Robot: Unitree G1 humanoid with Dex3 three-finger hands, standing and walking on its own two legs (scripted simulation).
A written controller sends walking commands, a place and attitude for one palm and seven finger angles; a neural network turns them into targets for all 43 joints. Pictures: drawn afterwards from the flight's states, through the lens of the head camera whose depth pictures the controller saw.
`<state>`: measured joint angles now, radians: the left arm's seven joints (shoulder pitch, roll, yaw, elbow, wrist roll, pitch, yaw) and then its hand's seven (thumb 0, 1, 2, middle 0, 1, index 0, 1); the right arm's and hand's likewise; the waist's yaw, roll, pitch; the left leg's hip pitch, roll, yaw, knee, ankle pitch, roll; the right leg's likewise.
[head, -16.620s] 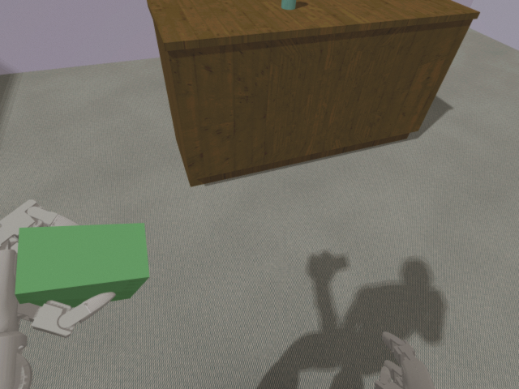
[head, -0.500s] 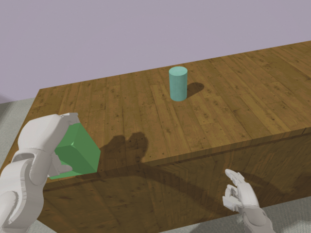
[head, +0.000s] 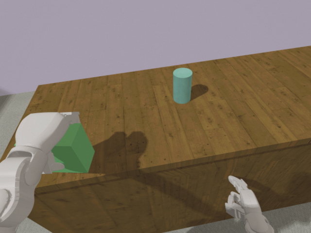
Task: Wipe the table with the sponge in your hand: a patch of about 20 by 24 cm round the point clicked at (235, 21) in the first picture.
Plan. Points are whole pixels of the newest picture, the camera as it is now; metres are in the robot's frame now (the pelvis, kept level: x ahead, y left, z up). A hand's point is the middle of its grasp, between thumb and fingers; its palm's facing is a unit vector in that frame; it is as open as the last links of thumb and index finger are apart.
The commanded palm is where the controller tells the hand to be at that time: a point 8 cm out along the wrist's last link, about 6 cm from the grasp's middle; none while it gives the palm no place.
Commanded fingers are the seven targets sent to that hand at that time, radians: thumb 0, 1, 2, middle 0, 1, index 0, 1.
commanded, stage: move the sponge above the wiping area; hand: left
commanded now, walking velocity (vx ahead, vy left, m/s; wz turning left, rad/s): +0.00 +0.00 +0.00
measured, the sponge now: (62, 153) +0.23 +0.28 +0.11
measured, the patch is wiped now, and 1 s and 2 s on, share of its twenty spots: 0.00 0.00 0.05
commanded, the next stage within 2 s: none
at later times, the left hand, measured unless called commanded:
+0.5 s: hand (43, 122) +0.25 +0.31 +0.19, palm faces +0.26 +0.01 -0.97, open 9.9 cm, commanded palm +0.21 +0.31 +0.24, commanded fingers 0.00 0.10 1.30 -1.20 -1.60 -1.20 -1.60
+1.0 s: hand (36, 118) +0.27 +0.35 +0.18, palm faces +0.15 +0.00 -0.99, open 9.9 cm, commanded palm +0.23 +0.32 +0.22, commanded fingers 0.00 0.10 1.30 -1.20 -1.60 -1.20 -1.60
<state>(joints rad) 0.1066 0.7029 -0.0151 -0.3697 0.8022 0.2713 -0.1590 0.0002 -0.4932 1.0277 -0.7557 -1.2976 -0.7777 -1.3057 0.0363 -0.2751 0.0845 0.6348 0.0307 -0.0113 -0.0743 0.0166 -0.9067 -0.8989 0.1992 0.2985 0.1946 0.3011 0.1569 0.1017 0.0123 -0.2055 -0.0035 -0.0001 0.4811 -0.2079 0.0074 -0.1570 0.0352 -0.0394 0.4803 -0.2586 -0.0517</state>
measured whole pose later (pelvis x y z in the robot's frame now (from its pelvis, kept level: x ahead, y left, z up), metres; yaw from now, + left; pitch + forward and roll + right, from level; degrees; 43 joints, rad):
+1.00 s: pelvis +0.01 +0.01 +0.00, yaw +1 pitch -3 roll +0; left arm -0.14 0.67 0.07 -0.01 0.83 0.37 -0.10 0.00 -0.49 1.03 -0.75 -1.29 -0.78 -1.30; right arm 0.02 -0.26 0.10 0.67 0.06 0.03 -0.06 0.02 -0.91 -0.90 0.20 0.30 0.20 0.30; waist 0.13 0.11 -0.01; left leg -0.21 -0.01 -0.01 0.44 -0.19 0.01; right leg -0.14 0.03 -0.05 0.41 -0.23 -0.04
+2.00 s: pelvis +0.01 +0.02 +0.00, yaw +2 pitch -1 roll -1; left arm 0.04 0.60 -0.02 -0.14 0.84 0.38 -0.21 0.00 -0.49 1.03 -0.75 -1.30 -0.77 -1.31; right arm 0.05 -0.30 0.08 0.61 0.07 0.04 -0.05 0.02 -0.91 -0.90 0.20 0.30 0.19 0.30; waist 0.12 0.12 0.00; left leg -0.24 -0.04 -0.02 0.46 -0.20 0.04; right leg -0.17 0.01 -0.06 0.43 -0.25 -0.02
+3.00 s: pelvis +0.02 +0.01 +0.00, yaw +0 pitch -3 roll -1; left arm 0.08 0.66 0.05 -0.25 0.83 0.20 -0.06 0.00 -0.49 1.04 -0.75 -1.30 -0.77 -1.31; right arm 0.09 -0.26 0.06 0.63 0.05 0.04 -0.05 0.02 -0.91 -0.90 0.20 0.30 0.20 0.30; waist 0.15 0.09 -0.01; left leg -0.19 0.00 0.00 0.47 -0.23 0.01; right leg -0.12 0.04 -0.03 0.42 -0.25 -0.05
